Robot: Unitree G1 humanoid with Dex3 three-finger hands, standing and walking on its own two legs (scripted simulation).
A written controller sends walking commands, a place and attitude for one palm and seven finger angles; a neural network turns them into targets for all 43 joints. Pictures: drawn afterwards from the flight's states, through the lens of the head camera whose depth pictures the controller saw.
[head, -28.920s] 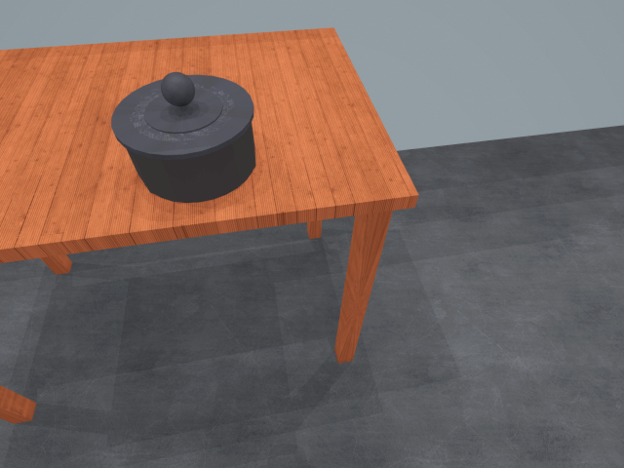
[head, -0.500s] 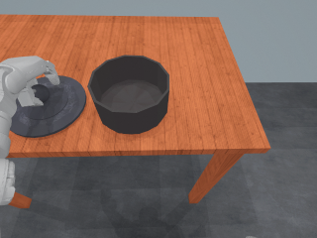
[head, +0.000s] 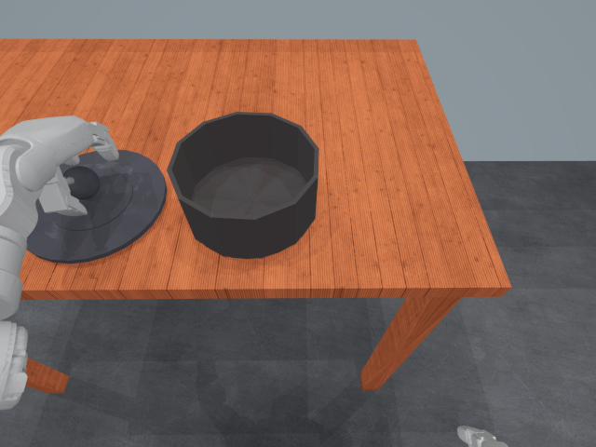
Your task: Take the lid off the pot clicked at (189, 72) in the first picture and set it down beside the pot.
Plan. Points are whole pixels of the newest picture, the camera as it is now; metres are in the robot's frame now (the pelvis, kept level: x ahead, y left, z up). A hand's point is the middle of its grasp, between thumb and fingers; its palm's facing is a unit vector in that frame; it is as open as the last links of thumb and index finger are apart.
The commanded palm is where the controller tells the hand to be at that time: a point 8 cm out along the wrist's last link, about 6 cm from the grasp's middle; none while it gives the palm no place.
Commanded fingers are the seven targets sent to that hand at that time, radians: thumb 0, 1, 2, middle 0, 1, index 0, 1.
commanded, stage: raise the empty hand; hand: left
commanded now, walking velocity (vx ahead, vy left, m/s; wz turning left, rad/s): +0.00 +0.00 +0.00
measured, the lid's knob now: (81, 183) +0.45 +0.31 +0.09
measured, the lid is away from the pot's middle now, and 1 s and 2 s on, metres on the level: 0.23 0.23 0.23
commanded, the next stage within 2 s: draw the hand back to the body in 1.24 s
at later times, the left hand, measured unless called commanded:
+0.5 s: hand (40, 143) +0.43 +0.31 +0.18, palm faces -0.29 -0.08 -0.95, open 11.0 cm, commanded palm +0.42 +0.31 +0.24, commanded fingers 0.00 -0.14 0.91 -0.49 -0.59 -0.49 -0.59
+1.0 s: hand (12, 101) +0.44 +0.31 +0.23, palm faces -0.23 -0.09 -0.97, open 11.0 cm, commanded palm +0.42 +0.31 +0.30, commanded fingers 0.00 -0.14 0.91 -0.49 -0.59 -0.49 -0.59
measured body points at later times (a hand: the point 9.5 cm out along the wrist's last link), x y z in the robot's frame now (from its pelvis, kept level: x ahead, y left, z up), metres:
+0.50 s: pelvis +0.00 -0.01 +0.00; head +0.04 -0.02 +0.45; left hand +0.44 +0.31 +0.23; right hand +0.10 -0.27 -0.12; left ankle +0.00 +0.08 -0.74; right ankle -0.03 -0.14 -0.74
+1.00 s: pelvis +0.00 +0.00 +0.00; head +0.05 -0.01 +0.45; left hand +0.45 +0.32 +0.28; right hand +0.11 -0.25 -0.12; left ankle +0.00 +0.08 -0.74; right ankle -0.03 -0.14 -0.74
